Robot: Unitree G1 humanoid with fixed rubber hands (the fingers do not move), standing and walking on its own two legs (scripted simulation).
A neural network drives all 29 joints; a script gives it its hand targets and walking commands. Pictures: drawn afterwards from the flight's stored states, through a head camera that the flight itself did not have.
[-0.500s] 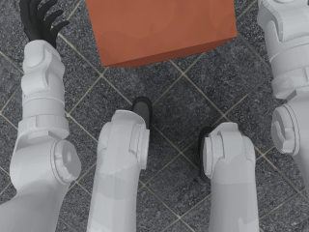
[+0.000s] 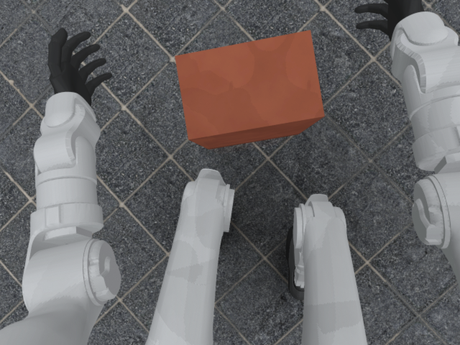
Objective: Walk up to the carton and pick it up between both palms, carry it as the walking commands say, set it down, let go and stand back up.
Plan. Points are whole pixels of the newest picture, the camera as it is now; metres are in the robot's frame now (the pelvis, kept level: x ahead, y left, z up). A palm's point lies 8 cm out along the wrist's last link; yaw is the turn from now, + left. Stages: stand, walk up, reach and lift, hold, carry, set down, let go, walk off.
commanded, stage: set down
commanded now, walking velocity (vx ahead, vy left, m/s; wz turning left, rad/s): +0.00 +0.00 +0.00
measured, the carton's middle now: (248, 102) +0.51 +0.08 -0.35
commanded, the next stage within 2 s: let go in 0.52 s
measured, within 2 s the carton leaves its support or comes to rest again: neither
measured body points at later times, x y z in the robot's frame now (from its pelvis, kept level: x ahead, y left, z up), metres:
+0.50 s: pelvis +0.04 +0.00 +0.14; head +0.30 +0.03 +0.50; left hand +0.43 +0.33 +0.06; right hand +0.58 -0.12 +0.06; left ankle +0.16 +0.13 -0.45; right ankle +0.08 -0.13 -0.45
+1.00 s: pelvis +0.10 +0.03 +0.22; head +0.23 +0.06 +0.65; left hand +0.35 +0.30 +0.15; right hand +0.46 -0.15 +0.16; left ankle +0.16 +0.13 -0.45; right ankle +0.08 -0.13 -0.45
